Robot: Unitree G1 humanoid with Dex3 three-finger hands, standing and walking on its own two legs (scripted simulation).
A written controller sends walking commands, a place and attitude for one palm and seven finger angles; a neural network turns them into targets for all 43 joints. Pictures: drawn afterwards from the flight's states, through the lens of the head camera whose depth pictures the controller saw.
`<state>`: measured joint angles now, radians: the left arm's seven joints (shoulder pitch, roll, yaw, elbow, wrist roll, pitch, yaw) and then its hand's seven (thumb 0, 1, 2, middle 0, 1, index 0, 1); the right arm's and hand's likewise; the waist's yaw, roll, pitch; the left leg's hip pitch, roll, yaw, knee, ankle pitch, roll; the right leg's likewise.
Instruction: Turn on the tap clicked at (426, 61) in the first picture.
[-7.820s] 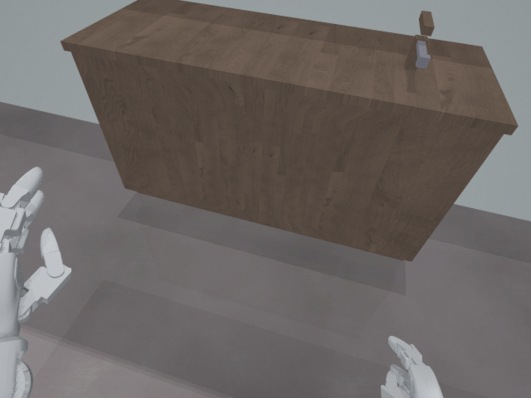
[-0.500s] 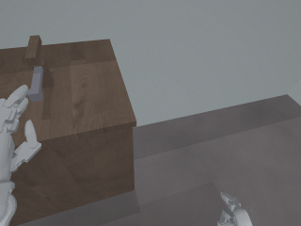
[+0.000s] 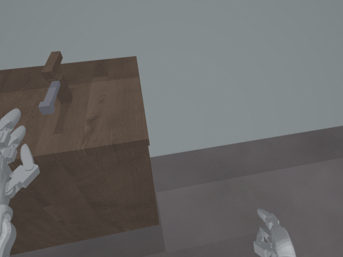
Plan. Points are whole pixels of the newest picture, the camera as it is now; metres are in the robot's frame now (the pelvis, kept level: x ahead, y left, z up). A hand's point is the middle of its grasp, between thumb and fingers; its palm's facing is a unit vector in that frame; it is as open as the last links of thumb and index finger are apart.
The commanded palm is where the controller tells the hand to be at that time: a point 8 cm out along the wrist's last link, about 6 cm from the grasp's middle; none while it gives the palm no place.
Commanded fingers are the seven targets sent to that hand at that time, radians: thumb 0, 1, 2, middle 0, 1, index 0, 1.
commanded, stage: turn the palm inward beside the body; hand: left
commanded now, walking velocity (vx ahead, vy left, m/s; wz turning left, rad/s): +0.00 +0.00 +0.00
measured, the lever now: (46, 107) +0.43 +0.42 +0.12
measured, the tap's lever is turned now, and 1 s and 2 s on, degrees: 0 0 0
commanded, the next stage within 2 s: reach beside the lever's end, fingers flat in 1.68 s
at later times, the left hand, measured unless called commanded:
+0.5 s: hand (46, 169) +0.21 +0.27 +0.16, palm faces +0.46 -0.86 -0.21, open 7.4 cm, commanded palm +0.16 +0.30 +0.17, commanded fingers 0.00 0.90 0.90 -0.20 -0.30 -0.20 -0.30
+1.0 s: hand (32, 182) +0.18 +0.28 +0.16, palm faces +0.48 -0.87 -0.11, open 7.4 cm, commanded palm +0.13 +0.31 +0.17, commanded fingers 0.00 0.90 0.90 -0.20 -0.30 -0.20 -0.30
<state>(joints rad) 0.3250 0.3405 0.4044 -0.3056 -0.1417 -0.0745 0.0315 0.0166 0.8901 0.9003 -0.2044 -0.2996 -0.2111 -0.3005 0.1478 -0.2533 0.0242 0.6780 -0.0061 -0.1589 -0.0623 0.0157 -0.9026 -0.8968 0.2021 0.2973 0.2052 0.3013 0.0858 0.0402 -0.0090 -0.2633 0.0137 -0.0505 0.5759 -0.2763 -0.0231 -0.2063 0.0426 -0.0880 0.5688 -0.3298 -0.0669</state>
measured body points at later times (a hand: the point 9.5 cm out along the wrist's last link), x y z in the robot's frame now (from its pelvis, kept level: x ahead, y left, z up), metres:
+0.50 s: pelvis +0.01 +0.01 +0.00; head -0.01 -0.01 +0.45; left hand +0.18 +0.31 +0.17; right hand +0.19 -0.22 -0.09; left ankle +0.02 +0.14 -0.73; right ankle -0.01 -0.07 -0.73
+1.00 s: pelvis -0.01 +0.04 +0.00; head -0.05 +0.03 +0.45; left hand +0.15 +0.32 +0.17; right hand +0.21 -0.15 -0.06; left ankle +0.02 +0.14 -0.73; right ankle -0.01 -0.07 -0.73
